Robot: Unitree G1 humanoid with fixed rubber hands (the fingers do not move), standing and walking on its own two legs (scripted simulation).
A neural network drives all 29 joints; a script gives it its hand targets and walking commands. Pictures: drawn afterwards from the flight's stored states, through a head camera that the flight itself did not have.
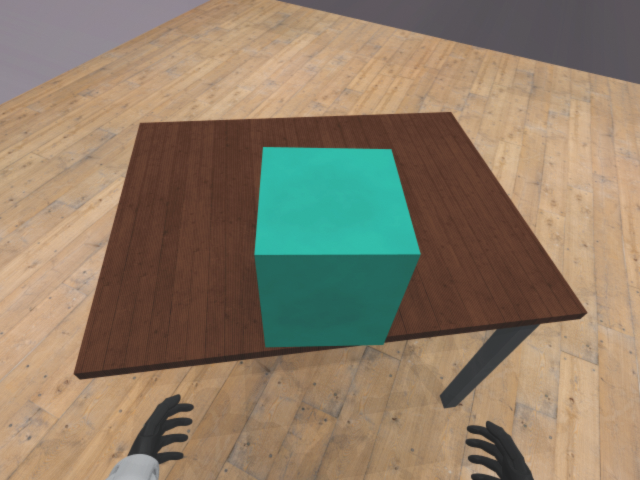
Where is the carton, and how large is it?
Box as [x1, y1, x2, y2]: [254, 147, 420, 346]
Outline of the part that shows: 263,147 254,255 265,346 383,344 420,254 391,150 351,148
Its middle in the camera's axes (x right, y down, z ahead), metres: +0.01 +0.02 +0.62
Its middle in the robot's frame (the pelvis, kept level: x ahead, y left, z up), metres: +0.45 +0.00 -0.01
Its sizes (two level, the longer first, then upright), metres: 0.210 0.200 0.250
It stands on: a table, 0.64 m high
